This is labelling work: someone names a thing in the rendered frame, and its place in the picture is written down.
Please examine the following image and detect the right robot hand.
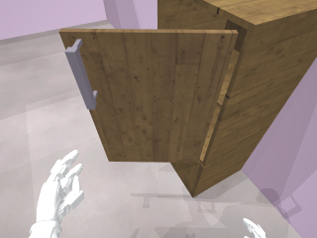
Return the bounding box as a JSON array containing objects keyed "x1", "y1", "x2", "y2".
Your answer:
[{"x1": 243, "y1": 218, "x2": 265, "y2": 238}]

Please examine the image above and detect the left robot forearm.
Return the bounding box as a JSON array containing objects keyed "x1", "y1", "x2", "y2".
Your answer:
[{"x1": 29, "y1": 220, "x2": 62, "y2": 238}]

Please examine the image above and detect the handle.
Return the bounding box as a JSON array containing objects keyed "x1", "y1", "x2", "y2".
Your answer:
[{"x1": 64, "y1": 39, "x2": 98, "y2": 110}]

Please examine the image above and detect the cupboard door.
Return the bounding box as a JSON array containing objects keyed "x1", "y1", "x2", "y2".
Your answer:
[{"x1": 59, "y1": 28, "x2": 239, "y2": 163}]

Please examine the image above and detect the left robot hand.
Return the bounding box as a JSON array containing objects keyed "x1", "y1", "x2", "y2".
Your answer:
[{"x1": 36, "y1": 150, "x2": 85, "y2": 224}]

